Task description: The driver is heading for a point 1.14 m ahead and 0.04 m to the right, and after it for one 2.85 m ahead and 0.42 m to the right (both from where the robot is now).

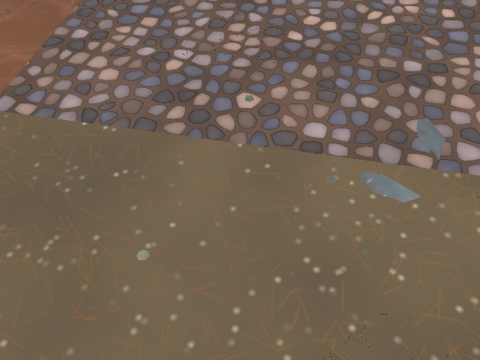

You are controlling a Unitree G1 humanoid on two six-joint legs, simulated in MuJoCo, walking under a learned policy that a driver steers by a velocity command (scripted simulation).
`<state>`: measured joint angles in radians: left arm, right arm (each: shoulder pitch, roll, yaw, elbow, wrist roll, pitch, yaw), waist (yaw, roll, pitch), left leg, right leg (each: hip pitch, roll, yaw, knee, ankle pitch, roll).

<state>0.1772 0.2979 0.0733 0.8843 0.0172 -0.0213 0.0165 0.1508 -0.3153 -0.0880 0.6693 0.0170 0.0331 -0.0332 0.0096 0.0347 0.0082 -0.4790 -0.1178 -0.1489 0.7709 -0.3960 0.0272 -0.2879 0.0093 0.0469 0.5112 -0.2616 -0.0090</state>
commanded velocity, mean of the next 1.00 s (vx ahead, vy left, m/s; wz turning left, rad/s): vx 0.43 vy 0.00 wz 0.09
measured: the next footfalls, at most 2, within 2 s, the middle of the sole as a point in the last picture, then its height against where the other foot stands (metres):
left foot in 0.40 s outside the picture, level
right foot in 0.92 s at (250, 324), level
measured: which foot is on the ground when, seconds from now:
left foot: up 0.00-0.38, down 0.40-0.94, up 0.96-1.00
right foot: down 0.00-0.40, up 0.42-0.90, down 0.92-1.00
